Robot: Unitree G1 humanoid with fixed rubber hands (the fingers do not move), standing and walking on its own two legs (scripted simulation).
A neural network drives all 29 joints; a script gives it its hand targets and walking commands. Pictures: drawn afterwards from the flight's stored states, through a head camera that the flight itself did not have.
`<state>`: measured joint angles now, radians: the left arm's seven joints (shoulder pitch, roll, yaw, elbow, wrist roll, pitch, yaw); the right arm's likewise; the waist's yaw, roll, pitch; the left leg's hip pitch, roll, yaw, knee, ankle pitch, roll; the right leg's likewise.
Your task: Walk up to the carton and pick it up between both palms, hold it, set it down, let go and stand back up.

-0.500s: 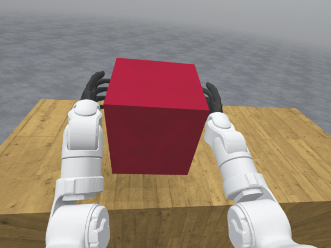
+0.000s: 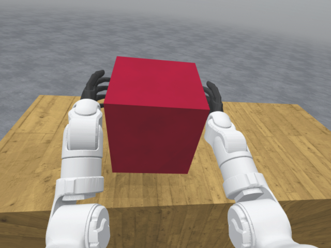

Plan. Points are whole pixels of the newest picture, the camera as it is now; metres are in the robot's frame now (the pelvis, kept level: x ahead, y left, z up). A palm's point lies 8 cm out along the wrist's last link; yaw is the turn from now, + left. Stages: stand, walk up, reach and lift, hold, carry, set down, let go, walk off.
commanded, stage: hold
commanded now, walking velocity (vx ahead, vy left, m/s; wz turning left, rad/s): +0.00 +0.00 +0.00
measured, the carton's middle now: (153, 117) +0.39 +0.03 +0.19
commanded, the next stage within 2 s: none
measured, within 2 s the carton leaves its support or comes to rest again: neither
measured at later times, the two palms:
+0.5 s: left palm (91, 106) +0.36 +0.17 +0.23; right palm (212, 116) +0.37 -0.11 +0.21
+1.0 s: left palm (88, 103) +0.35 +0.18 +0.24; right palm (213, 114) +0.36 -0.11 +0.22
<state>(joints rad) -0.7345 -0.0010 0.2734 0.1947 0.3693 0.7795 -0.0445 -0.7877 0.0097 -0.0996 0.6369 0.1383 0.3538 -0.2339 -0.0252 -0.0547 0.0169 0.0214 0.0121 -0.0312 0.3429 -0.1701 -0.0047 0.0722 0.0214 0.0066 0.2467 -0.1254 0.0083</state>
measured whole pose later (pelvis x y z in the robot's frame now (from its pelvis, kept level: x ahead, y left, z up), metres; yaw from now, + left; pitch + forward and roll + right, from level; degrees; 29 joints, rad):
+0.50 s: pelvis +0.00 +0.00 +0.00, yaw +0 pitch -11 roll -1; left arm -0.74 0.00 0.28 0.21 0.38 0.77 -0.06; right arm -0.79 0.01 -0.10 0.64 0.13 0.37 -0.24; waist -0.03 -0.05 0.04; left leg 0.02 0.01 -0.03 0.34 -0.17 0.00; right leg 0.07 0.02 0.01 0.25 -0.13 0.01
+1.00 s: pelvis +0.00 +0.00 +0.00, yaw +0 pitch -12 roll -1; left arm -0.74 0.00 0.29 0.20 0.41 0.79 -0.08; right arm -0.78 0.02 -0.10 0.62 0.13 0.39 -0.24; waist -0.03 -0.05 0.02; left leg 0.03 0.01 -0.03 0.34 -0.17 0.00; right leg 0.08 0.02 0.01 0.25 -0.12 0.01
